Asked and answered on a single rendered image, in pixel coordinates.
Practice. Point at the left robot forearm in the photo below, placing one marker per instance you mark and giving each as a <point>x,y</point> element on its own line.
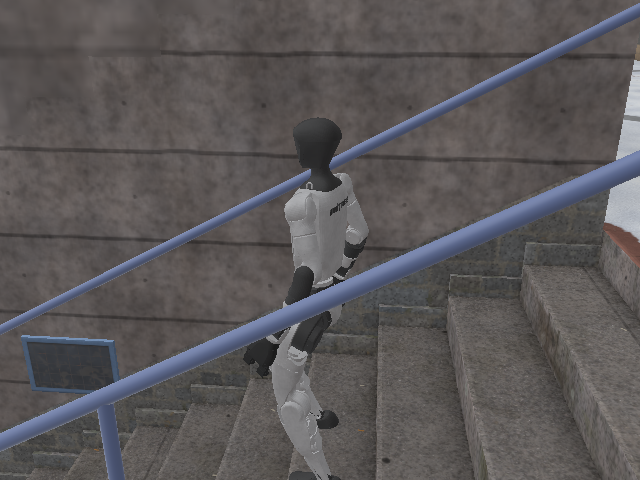
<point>300,289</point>

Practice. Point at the robot right upper arm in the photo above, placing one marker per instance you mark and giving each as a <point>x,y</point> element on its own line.
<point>358,230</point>

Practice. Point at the robot left hand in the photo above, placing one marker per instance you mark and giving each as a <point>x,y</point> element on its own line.
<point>264,353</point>

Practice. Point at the left robot thigh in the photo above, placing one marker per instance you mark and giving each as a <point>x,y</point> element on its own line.
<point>290,361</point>

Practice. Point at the humanoid robot torso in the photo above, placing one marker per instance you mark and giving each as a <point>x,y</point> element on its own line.
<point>330,225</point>

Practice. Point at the right robot forearm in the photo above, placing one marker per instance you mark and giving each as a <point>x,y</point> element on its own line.
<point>350,255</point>

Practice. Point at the robot left upper arm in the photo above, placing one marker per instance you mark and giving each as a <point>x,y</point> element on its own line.
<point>300,213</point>

